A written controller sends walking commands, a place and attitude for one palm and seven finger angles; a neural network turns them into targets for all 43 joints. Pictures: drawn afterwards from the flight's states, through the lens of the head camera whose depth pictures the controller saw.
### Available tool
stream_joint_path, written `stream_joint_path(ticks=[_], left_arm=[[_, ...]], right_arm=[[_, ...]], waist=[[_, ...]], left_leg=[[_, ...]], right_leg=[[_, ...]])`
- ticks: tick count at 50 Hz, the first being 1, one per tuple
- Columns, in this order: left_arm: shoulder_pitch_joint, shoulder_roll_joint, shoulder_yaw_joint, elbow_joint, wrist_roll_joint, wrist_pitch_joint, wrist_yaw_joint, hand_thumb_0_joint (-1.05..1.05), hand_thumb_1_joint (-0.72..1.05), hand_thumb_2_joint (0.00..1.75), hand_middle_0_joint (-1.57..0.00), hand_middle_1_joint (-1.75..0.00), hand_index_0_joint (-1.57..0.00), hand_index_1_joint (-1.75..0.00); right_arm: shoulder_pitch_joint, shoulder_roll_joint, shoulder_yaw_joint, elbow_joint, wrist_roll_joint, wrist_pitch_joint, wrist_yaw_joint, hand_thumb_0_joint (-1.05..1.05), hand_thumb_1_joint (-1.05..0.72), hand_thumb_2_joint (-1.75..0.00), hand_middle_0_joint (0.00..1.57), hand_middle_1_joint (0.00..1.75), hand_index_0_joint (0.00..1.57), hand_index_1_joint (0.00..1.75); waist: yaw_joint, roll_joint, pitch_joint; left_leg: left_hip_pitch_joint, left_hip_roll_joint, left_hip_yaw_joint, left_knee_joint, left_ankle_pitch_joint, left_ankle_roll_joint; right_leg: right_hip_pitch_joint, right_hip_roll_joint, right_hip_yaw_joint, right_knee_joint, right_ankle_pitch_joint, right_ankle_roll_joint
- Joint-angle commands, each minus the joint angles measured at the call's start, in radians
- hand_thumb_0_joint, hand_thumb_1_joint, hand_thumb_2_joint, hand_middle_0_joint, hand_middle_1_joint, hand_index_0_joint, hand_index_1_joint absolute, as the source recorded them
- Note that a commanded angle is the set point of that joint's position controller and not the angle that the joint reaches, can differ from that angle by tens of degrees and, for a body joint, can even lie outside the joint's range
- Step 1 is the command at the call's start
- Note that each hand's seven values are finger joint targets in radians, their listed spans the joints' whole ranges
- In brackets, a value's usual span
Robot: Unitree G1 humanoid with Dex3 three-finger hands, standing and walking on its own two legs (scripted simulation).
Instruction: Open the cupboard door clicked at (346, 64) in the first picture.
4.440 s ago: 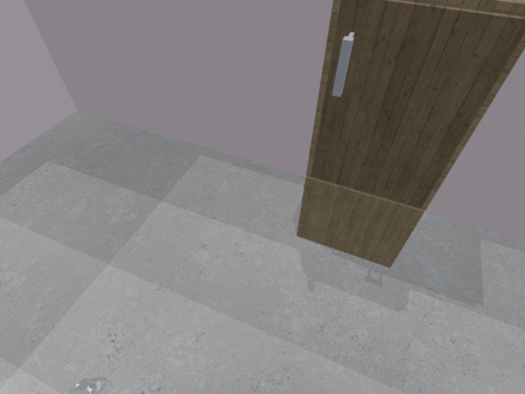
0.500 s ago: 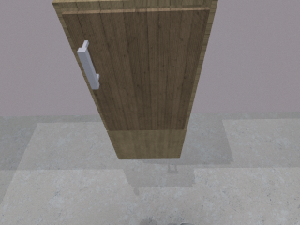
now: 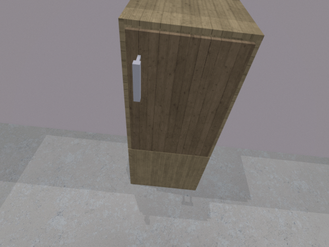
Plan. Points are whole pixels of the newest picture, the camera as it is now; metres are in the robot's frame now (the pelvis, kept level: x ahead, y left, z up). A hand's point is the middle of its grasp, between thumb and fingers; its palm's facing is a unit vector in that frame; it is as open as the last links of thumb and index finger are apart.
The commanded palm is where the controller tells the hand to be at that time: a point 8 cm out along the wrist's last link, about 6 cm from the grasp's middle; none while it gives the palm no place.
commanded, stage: come to a stop and stand still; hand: left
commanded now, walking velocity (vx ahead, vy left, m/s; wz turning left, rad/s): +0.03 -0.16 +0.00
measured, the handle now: (137, 78) +0.60 +0.14 +0.09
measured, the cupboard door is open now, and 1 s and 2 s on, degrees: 0 0 0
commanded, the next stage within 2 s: look again from close up in 0.08 s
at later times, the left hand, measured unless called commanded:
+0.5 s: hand out of the picture +0.05 +0.13 -0.18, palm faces -0.01 -0.97 -0.26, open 7.2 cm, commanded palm none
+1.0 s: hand out of the picture +0.01 +0.12 -0.19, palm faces +0.05 -0.98 -0.20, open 7.3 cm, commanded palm none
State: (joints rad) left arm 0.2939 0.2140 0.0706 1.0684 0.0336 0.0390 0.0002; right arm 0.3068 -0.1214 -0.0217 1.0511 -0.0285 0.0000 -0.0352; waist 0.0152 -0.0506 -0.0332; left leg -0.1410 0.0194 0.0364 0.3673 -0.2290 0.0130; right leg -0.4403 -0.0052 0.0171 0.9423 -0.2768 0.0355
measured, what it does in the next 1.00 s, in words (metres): steps on the spot: right foot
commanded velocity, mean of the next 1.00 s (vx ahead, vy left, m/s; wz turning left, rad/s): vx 0.04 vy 0.00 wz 0.00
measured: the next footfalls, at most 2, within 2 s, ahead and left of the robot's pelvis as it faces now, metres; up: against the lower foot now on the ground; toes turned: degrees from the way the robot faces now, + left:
right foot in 0.24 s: +0.06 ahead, -0.13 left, +0.00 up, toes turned -6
left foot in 1.44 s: +0.12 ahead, +0.06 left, +0.00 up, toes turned +1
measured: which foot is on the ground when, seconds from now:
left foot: down 0.00-1.00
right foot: up 0.00-0.22, down 0.24-1.00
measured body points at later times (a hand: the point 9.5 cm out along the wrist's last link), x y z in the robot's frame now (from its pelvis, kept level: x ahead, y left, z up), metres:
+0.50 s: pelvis +0.01 -0.05 -0.02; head +0.01 -0.09 +0.43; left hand +0.05 +0.18 -0.16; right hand +0.00 -0.26 -0.20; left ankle -0.02 +0.11 -0.75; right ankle -0.01 -0.15 -0.75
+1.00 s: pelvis +0.02 -0.06 -0.02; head +0.03 -0.07 +0.43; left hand +0.01 +0.17 -0.17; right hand +0.01 -0.28 -0.18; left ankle -0.02 +0.11 -0.75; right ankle -0.01 -0.15 -0.75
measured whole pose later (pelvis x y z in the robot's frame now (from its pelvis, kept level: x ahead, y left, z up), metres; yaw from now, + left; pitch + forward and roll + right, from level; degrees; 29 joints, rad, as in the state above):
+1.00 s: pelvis +0.02 -0.06 -0.02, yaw +0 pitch -1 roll +0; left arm 0.32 0.14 0.03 1.09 0.03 -0.01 0.01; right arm 0.31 -0.17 -0.01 1.10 -0.03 0.00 -0.02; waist 0.01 0.02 0.03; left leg -0.18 0.07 0.00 0.56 -0.37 -0.03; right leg -0.20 0.01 -0.04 0.59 -0.38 -0.04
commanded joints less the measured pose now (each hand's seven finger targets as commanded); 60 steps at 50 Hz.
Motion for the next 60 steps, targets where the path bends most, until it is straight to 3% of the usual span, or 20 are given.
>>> stream_joint_path(ticks=[1, 7, 8, 9, 10, 12, 13, 14, 15, 18, 21, 40, 45, 49, 51, 53, 56, 58, 59, 60], left_arm=[[-0.015, 0.034, 0.003, -0.044, -0.004, -0.012, -0.002, 0.00, 0.90, 0.90, -0.20, -0.30, -0.20, -0.30], [-0.033, -0.020, -0.020, -0.044, -0.020, -0.018, 0.000, 0.00, 0.90, 0.90, -0.20, -0.30, -0.20, -0.30], [-0.010, -0.022, -0.022, -0.035, -0.022, -0.024, 0.002, 0.00, 0.90, 0.90, -0.20, -0.30, -0.20, -0.30], [0.120, 0.026, -0.036, 0.054, -0.012, -0.048, 0.046, 0.00, 0.90, 0.90, -0.20, -0.30, -0.20, -0.30], [0.154, 0.077, -0.028, 0.008, -0.008, -0.061, 0.038, 0.00, 0.90, 0.90, -0.20, -0.30, -0.20, -0.30], [0.078, 0.089, -0.036, -0.005, -0.007, -0.081, 0.043, 0.00, 0.90, 0.90, -0.20, -0.30, -0.20, -0.30], [0.045, 0.100, -0.033, -0.012, -0.005, -0.083, 0.039, 0.00, 0.90, 0.90, -0.20, -0.30, -0.20, -0.30], [0.036, 0.097, -0.028, -0.009, -0.008, -0.082, 0.040, 0.00, 0.90, 0.90, -0.20, -0.30, -0.20, -0.30], [0.045, 0.064, -0.030, 0.010, -0.020, -0.086, 0.045, 0.00, 0.90, 0.90, -0.20, -0.30, -0.20, -0.30], [0.014, 0.020, -0.042, 0.006, -0.021, -0.069, 0.043, 0.00, 0.90, 0.90, -0.20, -0.30, -0.20, -0.30], [0.014, 0.042, -0.042, 0.006, -0.021, -0.066, 0.038, 0.00, 0.90, 0.90, -0.20, -0.30, -0.20, -0.30], [0.018, 0.083, -0.026, -0.008, -0.022, -0.075, 0.037, 0.00, 0.90, 0.90, -0.20, -0.30, -0.20, -0.30], [0.057, 0.097, -0.010, -0.003, -0.013, -0.060, 0.026, 0.00, 0.90, 0.90, -0.20, -0.30, -0.20, -0.30], [0.051, 0.090, -0.002, -0.021, -0.010, -0.057, 0.019, 0.00, 0.90, 0.90, -0.20, -0.30, -0.20, -0.30], [0.035, 0.065, -0.005, -0.033, -0.011, -0.058, 0.013, 0.00, 0.90, 0.90, -0.20, -0.30, -0.20, -0.30], [0.011, 0.016, -0.011, -0.058, -0.009, -0.068, 0.007, 0.00, 0.90, 0.90, -0.20, -0.30, -0.20, -0.30], [-0.032, -0.020, -0.021, -0.076, -0.015, -0.084, 0.009, 0.00, 0.90, 0.90, -0.20, -0.30, -0.20, -0.30], [0.071, -0.030, -0.013, -0.036, -0.022, -0.089, 0.008, 0.00, 0.90, 0.90, -0.20, -0.30, -0.20, -0.30], [0.172, 0.009, -0.003, 0.002, -0.018, -0.094, 0.013, 0.00, 0.90, 0.90, -0.20, -0.30, -0.20, -0.30], [0.262, 0.087, 0.012, 0.032, -0.017, -0.098, 0.027, 0.00, 0.90, 0.90, -0.20, -0.30, -0.20, -0.30]], right_arm=[[0.088, -0.167, -0.038, -0.019, 0.001, -0.027, -0.027, 0.00, -0.90, -0.90, 0.20, 0.30, 0.20, 0.30], [0.097, -0.180, -0.044, 0.020, -0.004, -0.016, -0.027, 0.00, -0.90, -0.90, 0.20, 0.30, 0.20, 0.30], [0.086, -0.180, -0.044, 0.026, -0.002, -0.016, -0.023, 0.00, -0.90, -0.90, 0.20, 0.30, 0.20, 0.30], [-0.064, -0.237, -0.044, -0.016, 0.018, -0.032, -0.006, 0.00, -0.90, -0.90, 0.20, 0.30, 0.20, 0.30], [-0.048, -0.102, -0.018, -0.073, 0.014, -0.027, 0.012, 0.00, -0.90, -0.90, 0.20, 0.30, 0.20, 0.30], [0.064, -0.039, 0.002, -0.051, 0.009, -0.024, 0.017, 0.00, -0.90, -0.90, 0.20, 0.30, 0.20, 0.30], [0.095, -0.031, 0.001, -0.055, 0.007, -0.027, 0.024, 0.00, -0.90, -0.90, 0.20, 0.30, 0.20, 0.30], [0.113, -0.038, -0.001, -0.032, 0.013, -0.032, 0.026, 0.00, -0.90, -0.90, 0.20, 0.30, 0.20, 0.30], [0.118, -0.077, 0.000, -0.015, 0.013, -0.037, 0.021, 0.00, -0.90, -0.90, 0.20, 0.30, 0.20, 0.30], [0.092, -0.101, 0.000, -0.004, 0.008, -0.033, 0.006, 0.00, -0.90, -0.90, 0.20, 0.30, 0.20, 0.30], [0.071, -0.086, 0.008, -0.012, 0.007, -0.018, 0.003, 0.00, -0.90, -0.90, 0.20, 0.30, 0.20, 0.30], [0.048, -0.112, 0.009, 0.024, 0.013, -0.020, -0.001, 0.00, -0.90, -0.90, 0.20, 0.30, 0.20, 0.30], [0.049, -0.089, 0.010, 0.024, 0.001, -0.013, 0.013, 0.00, -0.90, -0.90, 0.20, 0.30, 0.20, 0.30], [0.083, -0.082, 0.008, 0.023, -0.001, -0.021, 0.021, 0.00, -0.90, -0.90, 0.20, 0.30, 0.20, 0.30], [0.137, -0.100, 0.005, 0.036, -0.002, -0.030, 0.021, 0.00, -0.90, -0.90, 0.20, 0.30, 0.20, 0.30], [0.217, -0.169, -0.014, 0.059, -0.005, -0.039, 0.012, 0.00, -0.90, -0.90, 0.20, 0.30, 0.20, 0.30], [0.198, -0.159, -0.010, 0.048, -0.006, -0.047, -0.004, 0.00, -0.90, -0.90, 0.20, 0.30, 0.20, 0.30], [0.104, -0.144, -0.001, 0.024, 0.002, -0.044, -0.013, 0.00, -0.90, -0.90, 0.20, 0.30, 0.20, 0.30], [0.081, -0.132, -0.001, 0.009, 0.014, -0.044, -0.013, 0.00, -0.90, -0.90, 0.20, 0.30, 0.20, 0.30], [0.062, -0.086, 0.008, -0.014, 0.024, -0.045, -0.011, 0.00, -0.90, -0.90, 0.20, 0.30, 0.20, 0.30]], waist=[[-0.043, 0.163, 0.121], [-0.056, 0.231, 0.047], [-0.043, 0.231, 0.038], [0.048, 0.232, 0.050], [0.040, -0.028, 0.075], [-0.034, -0.036, -0.014], [-0.052, 0.064, -0.061], [-0.058, -0.009, -0.110], [-0.050, -0.126, -0.124], [-0.032, 0.140, 0.038], [-0.029, 0.063, 0.156], [-0.025, 0.023, 0.056], [-0.004, -0.041, 0.150], [-0.023, -0.016, 0.202], [-0.044, 0.096, 0.207], [-0.070, 0.311, 0.175], [-0.056, 0.291, 0.165], [0.015, 0.182, 0.115], [0.050, 0.064, 0.043], [0.069, -0.128, -0.014]], left_leg=[[0.087, 0.258, -0.210, -0.185, 0.084, 0.100], [0.076, 0.267, -0.174, -0.064, 0.389, 0.142], [0.065, 0.249, -0.169, -0.042, 0.397, 0.131], [-0.129, 0.238, -0.070, 0.196, 0.381, 0.055], [-0.249, 0.074, 0.015, 0.261, -0.076, 0.008], [-0.184, 0.015, 0.020, 0.350, -0.219, -0.009], [-0.127, 0.003, 0.029, 0.251, -0.186, -0.014], [-0.116, 0.000, 0.024, 0.180, -0.062, -0.018], [-0.077, 0.046, -0.035, 0.173, 0.080, -0.004], [-0.072, 0.097, -0.055, 0.137, 0.238, 0.007], [-0.138, 0.070, -0.040, 0.127, 0.091, -0.003], [-0.038, 0.063, -0.013, 0.088, 0.134, -0.025], [-0.135, 0.014, 0.039, 0.183, -0.157, -0.016], [-0.105, 0.018, 0.035, 0.158, -0.153, 0.002], [-0.061, 0.053, -0.033, 0.086, -0.120, 0.023], [0.016, 0.215, -0.249, -0.041, -0.098, 0.113], [0.064, 0.282, -0.279, 0.010, 0.457, 0.184], [-0.044, 0.199, -0.124, 0.140, 0.580, 0.108], [-0.156, 0.118, -0.034, 0.272, 0.464, 0.048], [-0.310, 0.037, 0.031, 0.405, 0.096, -0.005]], right_leg=[[-0.157, -0.031, 0.015, 0.007, -0.024, 0.014], [0.068, -0.030, -0.049, -0.285, -0.154, -0.004], [0.113, -0.019, -0.061, -0.357, -0.113, -0.008], [0.233, -0.110, 0.048, -0.424, 0.098, -0.067], [0.222, -0.131, 0.142, -0.596, 0.027, -0.076], [0.240, -0.225, 0.162, -0.598, 0.253, -0.169], [0.288, -0.198, 0.092, -0.517, 0.369, -0.159], [0.349, -0.149, 0.063, -0.444, 0.403, -0.138], [0.320, -0.116, 0.042, -0.399, 0.384, -0.112], [0.202, -0.068, -0.001, -0.398, 0.170, -0.078], [0.154, -0.083, 0.041, -0.469, 0.126, -0.085], [0.268, -0.109, 0.043, -0.503, 0.360, -0.092], [0.203, -0.153, 0.154, -0.626, -0.179, -0.144], [0.103, -0.134, 0.125, -0.605, -0.328, -0.152], [0.059, -0.067, 0.037, -0.477, -0.289, -0.129], [-0.029, 0.023, -0.116, -0.209, -0.229, -0.090], [-0.088, -0.013, -0.094, -0.113, -0.288, -0.089], [0.166, -0.020, -0.106, -0.364, -0.038, -0.085], [0.359, -0.071, -0.026, -0.417, 0.272, -0.086], [0.510, -0.243, 0.165, -0.461, 0.683, -0.134]])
